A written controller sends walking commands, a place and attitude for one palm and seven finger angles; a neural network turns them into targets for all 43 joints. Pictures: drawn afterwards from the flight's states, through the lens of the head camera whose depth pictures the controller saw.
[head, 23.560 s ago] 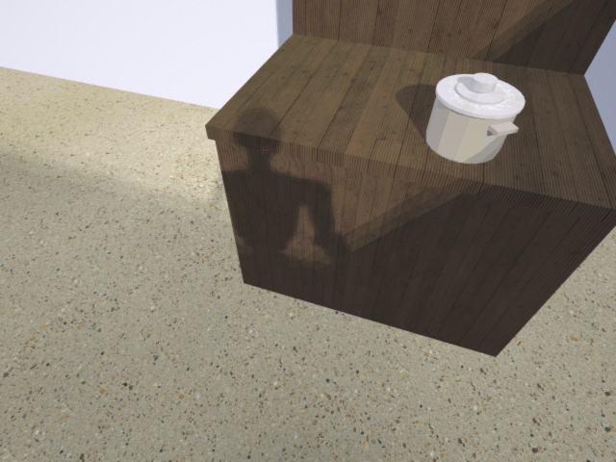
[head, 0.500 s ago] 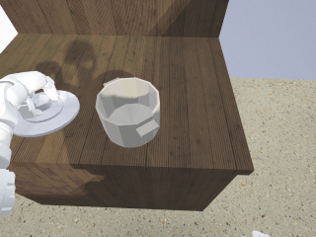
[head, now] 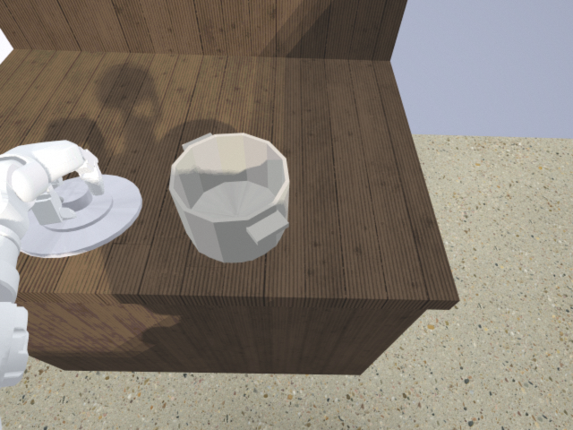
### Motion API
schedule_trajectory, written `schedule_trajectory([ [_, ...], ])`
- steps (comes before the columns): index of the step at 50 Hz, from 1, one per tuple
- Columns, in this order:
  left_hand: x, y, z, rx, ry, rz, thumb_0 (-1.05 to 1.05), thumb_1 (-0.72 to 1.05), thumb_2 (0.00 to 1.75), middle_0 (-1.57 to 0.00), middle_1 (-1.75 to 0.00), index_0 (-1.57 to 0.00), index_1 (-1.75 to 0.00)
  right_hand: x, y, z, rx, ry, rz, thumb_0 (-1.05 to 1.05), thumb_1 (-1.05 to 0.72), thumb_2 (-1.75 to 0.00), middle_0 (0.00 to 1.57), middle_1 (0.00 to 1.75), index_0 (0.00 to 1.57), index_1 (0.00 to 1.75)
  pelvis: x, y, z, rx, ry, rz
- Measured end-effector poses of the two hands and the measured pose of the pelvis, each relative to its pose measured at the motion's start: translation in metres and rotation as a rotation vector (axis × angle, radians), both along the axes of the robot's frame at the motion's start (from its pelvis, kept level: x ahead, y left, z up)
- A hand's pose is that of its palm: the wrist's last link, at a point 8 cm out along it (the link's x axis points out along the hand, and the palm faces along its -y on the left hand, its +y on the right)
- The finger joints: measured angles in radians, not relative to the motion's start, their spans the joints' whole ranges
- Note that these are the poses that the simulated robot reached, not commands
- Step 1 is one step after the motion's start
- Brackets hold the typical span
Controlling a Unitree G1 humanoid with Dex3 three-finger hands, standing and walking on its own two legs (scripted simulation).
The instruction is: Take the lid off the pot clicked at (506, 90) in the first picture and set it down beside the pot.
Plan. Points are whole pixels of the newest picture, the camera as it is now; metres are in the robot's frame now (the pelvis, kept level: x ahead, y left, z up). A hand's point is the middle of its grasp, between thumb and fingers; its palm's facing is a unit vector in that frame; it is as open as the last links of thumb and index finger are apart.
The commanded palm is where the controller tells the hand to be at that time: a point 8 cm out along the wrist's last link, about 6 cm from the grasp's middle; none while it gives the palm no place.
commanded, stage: lower the lid onto the table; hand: left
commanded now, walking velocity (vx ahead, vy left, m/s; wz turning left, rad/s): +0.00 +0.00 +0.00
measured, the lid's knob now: (71, 197) +0.44 +0.32 +0.05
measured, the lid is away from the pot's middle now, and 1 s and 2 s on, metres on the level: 0.24 0.24 0.24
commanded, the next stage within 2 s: open the fingers wide in 0.90 s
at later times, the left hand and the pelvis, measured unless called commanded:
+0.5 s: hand (73, 199) +0.43 +0.32 +0.05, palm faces -0.51 -0.12 -0.85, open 8.1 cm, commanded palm +0.45 +0.32 +0.10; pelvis +0.01 +0.01 -0.01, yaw -1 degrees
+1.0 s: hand (74, 203) +0.43 +0.32 +0.04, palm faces -0.50 -0.11 -0.86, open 8.1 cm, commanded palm +0.45 +0.31 +0.07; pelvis -0.01 +0.00 -0.02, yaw -2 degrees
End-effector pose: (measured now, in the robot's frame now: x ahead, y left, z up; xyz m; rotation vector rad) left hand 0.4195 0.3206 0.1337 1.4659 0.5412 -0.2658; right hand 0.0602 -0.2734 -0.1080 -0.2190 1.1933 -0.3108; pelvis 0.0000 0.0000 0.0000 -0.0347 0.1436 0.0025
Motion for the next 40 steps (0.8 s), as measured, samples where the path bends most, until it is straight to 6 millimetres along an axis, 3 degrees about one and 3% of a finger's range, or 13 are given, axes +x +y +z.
schedule_trajectory([
  [20, 0.022, -0.004, -0.025, -0.012, 0.028, -0.015, 0.00, 0.11, 1.00, -0.65, -0.84, -0.67, -0.83, -0.030, 0.003, -0.003, -0.017, 0.070, -0.063, 0.00, -0.90, -0.90, 0.20, 0.30, 0.20, 0.30, 0.005, 0.006, -0.005, -0.005, 0.045, -0.020],
  [40, 0.020, 0.002, -0.032, -0.009, 0.016, -0.005, 0.02, 0.10, 0.96, -0.65, -0.88, -0.68, -0.87, -0.027, 0.004, -0.011, 0.000, 0.077, -0.053, 0.00, -0.90, -0.90, 0.20, 0.30, 0.20, 0.30, -0.001, 0.006, -0.013, -0.007, 0.085, -0.023],
])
